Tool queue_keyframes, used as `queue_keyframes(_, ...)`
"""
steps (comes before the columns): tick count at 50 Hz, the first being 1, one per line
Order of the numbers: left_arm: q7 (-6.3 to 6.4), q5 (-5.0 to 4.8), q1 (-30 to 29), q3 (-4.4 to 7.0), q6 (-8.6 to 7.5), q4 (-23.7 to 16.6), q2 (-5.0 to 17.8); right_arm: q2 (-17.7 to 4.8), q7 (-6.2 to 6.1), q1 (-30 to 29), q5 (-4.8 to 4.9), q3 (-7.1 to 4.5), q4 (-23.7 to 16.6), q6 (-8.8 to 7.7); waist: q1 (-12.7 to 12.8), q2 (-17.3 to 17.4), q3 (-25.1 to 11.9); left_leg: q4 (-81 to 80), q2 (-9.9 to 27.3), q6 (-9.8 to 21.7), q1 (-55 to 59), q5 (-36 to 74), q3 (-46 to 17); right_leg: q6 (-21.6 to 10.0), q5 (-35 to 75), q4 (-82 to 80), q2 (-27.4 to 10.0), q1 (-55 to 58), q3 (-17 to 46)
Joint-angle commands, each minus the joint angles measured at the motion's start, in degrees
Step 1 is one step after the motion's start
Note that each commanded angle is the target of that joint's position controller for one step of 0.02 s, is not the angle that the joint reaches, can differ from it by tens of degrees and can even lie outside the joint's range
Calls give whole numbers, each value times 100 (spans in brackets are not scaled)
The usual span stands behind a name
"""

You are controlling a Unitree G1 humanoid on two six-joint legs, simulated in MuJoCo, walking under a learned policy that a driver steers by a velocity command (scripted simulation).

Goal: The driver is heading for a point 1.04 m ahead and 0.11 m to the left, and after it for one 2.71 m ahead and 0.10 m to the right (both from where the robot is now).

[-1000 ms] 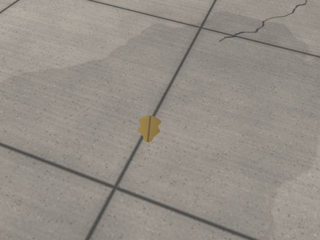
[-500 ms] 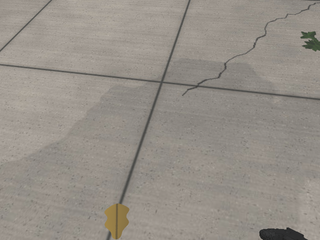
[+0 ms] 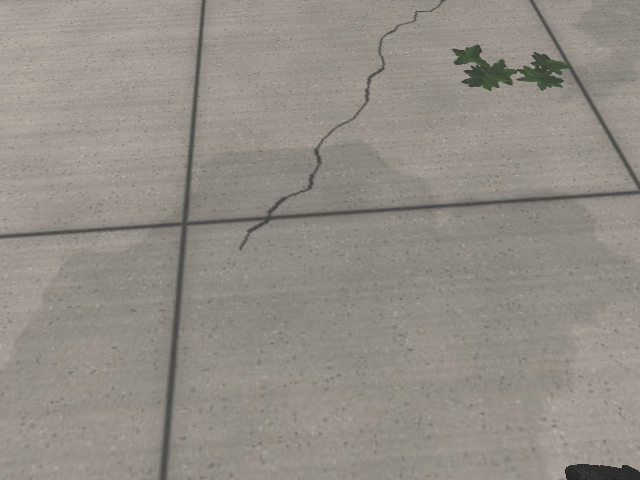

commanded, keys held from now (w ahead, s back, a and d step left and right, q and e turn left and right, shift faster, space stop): w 1.00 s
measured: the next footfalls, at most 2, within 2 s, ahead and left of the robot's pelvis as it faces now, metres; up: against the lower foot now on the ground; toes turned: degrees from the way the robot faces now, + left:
right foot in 0.38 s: +0.37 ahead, -0.15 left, +0.00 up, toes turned -3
left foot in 0.88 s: +0.65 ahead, +0.08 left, +0.00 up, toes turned +0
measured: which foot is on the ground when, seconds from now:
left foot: down 0.00-0.40, up 0.42-0.86, down 0.88-1.00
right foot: up 0.00-0.36, down 0.38-0.90, up 0.92-1.00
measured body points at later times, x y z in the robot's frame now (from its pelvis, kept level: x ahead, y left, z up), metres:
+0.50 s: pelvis +0.28 -0.06 +0.00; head +0.31 -0.07 +0.45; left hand +0.47 +0.18 -0.08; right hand +0.30 -0.33 -0.13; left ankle +0.17 +0.09 -0.65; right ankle +0.33 -0.15 -0.73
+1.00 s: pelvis +0.55 -0.01 +0.00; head +0.58 +0.00 +0.45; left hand +0.61 +0.27 -0.13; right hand +0.70 -0.27 -0.10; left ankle +0.61 +0.08 -0.73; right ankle +0.42 -0.15 -0.65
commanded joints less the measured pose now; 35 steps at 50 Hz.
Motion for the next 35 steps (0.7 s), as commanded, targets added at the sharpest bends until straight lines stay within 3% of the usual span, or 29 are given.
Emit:
queue_keyframes(1,-41,-65,-143,113,-166,-574,364,-401,42,638,-63,-93,15,-50,-177,357,-163,-1376,1700,1066,1329,442,-1972,58,404,258,-687,-1608,96)
queue_keyframes(3,-58,-36,-211,87,-152,-583,248,-364,106,657,20,-93,152,-86,-74,488,-131,-1491,1612,1130,1161,696,-1618,81,436,-187,-852,-1753,-33)
queue_keyframes(5,-72,62,-654,57,-169,-745,243,-572,119,731,61,-139,264,-99,-112,426,28,-1647,1616,1194,974,1198,-1365,176,822,-780,-1016,-1955,-205)
queue_keyframes(7,-108,94,-1089,7,-224,-851,197,-712,104,810,71,-165,339,-63,-238,380,46,-1692,1449,1103,869,1508,-976,197,1525,-1625,-1068,-1820,-359)
queue_keyframes(10,-146,53,-1822,-48,-299,-1006,143,-844,84,1215,147,-170,516,11,-543,354,67,-1666,1296,901,932,1562,-622,176,2408,-2871,-870,-1362,-598)
queue_keyframes(14,-252,-32,-2490,-16,-327,-1282,288,-959,71,1738,184,-174,757,154,-749,466,148,-1400,1655,818,1759,1466,-781,67,2316,-3626,-702,-1431,-624)
queue_keyframes(16,-307,-20,-2485,39,-345,-1348,406,-1012,41,1808,174,-188,832,242,-630,554,89,-1101,1789,701,2102,1868,-808,-82,1880,-3922,-577,-1195,-677)
queue_keyframes(17,-310,-2,-2205,97,-352,-1303,514,-1080,21,1752,175,-203,837,278,-425,615,-92,-753,1753,610,2150,2578,-723,-186,1756,-4086,-446,-690,-768)
queue_keyframes(18,-280,30,-1536,208,-346,-1123,696,-1087,-2,1677,189,-197,825,306,-51,595,-483,-35,1562,469,2009,3330,-514,-349,1860,-4302,-300,298,-891)
queue_keyframes(19,-206,87,-563,343,-330,-904,1017,-980,-28,1612,134,-140,736,293,370,483,-1125,1140,1310,265,1256,3020,-307,-610,2187,-4117,-654,1835,-545)
queue_keyframes(20,-138,226,264,465,-295,-832,1592,-464,-23,1958,15,41,506,191,461,-622,-2102,3351,632,-119,-901,675,45,-1374,2344,-3984,-2184,4195,1582)
queue_keyframes(21,-148,86,470,431,-252,-727,1389,-384,20,2149,39,104,588,82,459,-1339,-2707,4569,214,-236,-2023,-2511,-524,-1936,1768,-4746,-2735,4711,3405)
queue_keyframes(22,-145,52,243,316,-221,-717,1044,-876,55,1762,187,-56,525,36,464,-852,-1895,5023,559,-223,-2612,-2355,-737,-1698,1223,-4943,-2509,4108,2902)
queue_keyframes(23,-132,42,-118,259,-219,-741,869,-874,60,1271,237,-53,394,24,342,-593,-1145,4914,807,-215,-2717,-1849,-554,-1490,1254,-5080,-2232,3230,2072)
queue_keyframes(24,-162,75,-477,205,-231,-736,705,-792,41,1052,169,-53,350,49,132,-277,-652,4560,983,-246,-2501,-1462,-460,-1368,1572,-5319,-1968,2331,1544)
queue_keyframes(25,-193,119,-715,164,-268,-748,555,-749,19,1054,91,-83,353,114,-91,-313,-413,4259,1132,-278,-2122,-1212,-498,-1281,1874,-5543,-1777,1656,1183)
queue_keyframes(27,-229,120,-895,177,-349,-700,522,-484,11,1285,86,-45,430,250,-361,-434,-283,3985,1186,-364,-1604,-937,-487,-1314,2064,-5934,-1635,948,812)
queue_keyframes(29,-212,118,-844,224,-417,-576,657,-441,-12,1099,55,-40,369,312,-416,-333,-143,3599,1214,-441,-1701,-503,-482,-1369,2411,-6126,-1592,760,472)
queue_keyframes(32,-141,97,-609,270,-411,-394,786,-347,11,444,33,7,221,283,-244,-195,15,2459,1206,-429,-1805,518,-458,-1224,2625,-6204,-1428,849,15)
queue_keyframes(35,-100,33,-330,314,-378,-230,956,-283,85,-192,76,59,92,226,1,-166,123,1434,1011,-380,-1496,1216,-318,-1067,2421,-6204,-1359,925,-244)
